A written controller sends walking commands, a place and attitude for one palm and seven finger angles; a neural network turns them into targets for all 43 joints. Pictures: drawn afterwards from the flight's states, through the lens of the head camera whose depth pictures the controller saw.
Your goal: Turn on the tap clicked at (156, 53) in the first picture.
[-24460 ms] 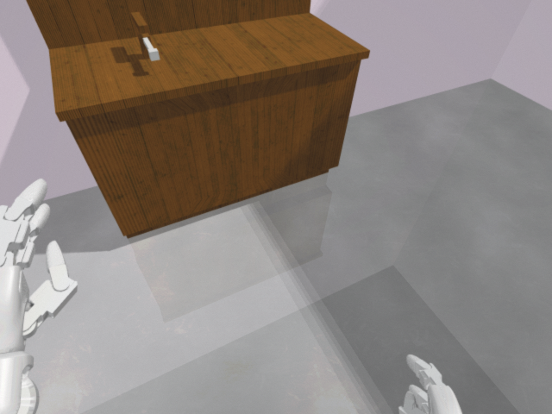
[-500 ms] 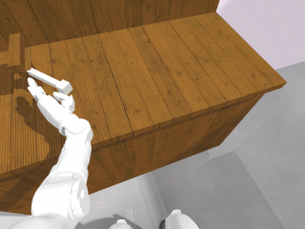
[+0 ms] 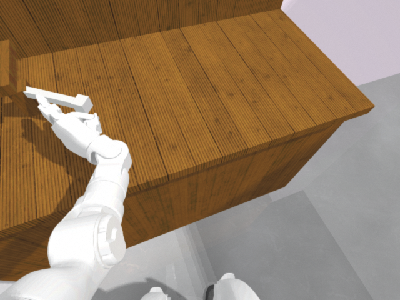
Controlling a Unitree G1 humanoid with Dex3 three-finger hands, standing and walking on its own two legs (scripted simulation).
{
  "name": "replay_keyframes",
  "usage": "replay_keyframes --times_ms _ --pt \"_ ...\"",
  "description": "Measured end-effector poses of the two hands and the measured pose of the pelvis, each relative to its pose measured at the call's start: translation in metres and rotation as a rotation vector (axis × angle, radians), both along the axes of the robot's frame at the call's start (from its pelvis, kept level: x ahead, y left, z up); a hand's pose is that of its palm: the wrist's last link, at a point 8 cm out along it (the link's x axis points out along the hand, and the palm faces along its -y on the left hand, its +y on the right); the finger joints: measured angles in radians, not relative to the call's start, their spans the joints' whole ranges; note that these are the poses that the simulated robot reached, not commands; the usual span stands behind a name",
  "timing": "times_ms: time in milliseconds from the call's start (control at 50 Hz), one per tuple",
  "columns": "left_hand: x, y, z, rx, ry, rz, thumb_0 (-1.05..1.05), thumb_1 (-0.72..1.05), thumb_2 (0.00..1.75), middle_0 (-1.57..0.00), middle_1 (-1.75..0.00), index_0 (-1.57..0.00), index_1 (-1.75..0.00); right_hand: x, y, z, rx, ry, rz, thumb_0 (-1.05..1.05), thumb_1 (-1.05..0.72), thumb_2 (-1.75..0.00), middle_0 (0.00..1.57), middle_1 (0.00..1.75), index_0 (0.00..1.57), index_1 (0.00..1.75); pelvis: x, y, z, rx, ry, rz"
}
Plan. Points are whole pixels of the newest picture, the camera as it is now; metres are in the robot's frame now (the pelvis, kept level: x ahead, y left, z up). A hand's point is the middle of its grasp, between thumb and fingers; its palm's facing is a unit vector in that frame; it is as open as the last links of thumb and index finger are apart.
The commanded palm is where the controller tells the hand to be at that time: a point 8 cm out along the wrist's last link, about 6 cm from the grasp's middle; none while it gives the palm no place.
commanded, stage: push the lever round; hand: left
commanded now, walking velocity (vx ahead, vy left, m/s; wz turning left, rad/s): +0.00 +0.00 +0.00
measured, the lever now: (82, 104) +0.51 +0.22 +0.06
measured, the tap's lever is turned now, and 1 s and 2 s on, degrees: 54 80 81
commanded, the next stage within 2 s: lift the hand up off the lever in 0.88 s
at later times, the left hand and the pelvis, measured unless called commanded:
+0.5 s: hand (104, 110) +0.50 +0.18 +0.05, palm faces +0.83 -0.55 -0.14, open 7.8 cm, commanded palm +0.45 +0.19 +0.05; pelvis +0.00 +0.00 +0.00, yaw +0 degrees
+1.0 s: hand (109, 97) +0.53 +0.17 +0.05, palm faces +0.82 -0.56 -0.15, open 8.2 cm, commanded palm +0.47 +0.18 +0.06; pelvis -0.01 +0.00 -0.01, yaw -1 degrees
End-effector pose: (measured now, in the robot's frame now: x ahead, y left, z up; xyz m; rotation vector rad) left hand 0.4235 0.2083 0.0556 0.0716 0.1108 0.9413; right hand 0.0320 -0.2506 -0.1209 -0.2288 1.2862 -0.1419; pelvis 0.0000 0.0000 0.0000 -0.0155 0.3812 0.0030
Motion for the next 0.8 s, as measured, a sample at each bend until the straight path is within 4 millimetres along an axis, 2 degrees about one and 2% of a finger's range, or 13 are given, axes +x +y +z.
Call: replay_keyframes --times_ms 420,800 --pt "0.016 -0.014 0.003 -0.007 0.032 0.049 0.01 0.95 0.92 -0.16 -0.15 -0.13 -0.15 -0.011 0.000 -0.002 0.014 0.027 0.013 0.00 -0.91 -0.90 0.20 0.30 0.20 0.30 -0.001 -0.003 -0.003 -0.004 0.027 0.006" --pt "0.034 -0.019 0.005 -0.002 0.044 0.047 0.01 0.90 0.90 -0.16 -0.15 -0.09 -0.13 -0.045 -0.004 0.003 -0.007 0.063 -0.026 0.00 -0.91 -0.90 0.20 0.30 0.20 0.30 -0.007 -0.004 -0.006 -0.006 0.050 -0.005"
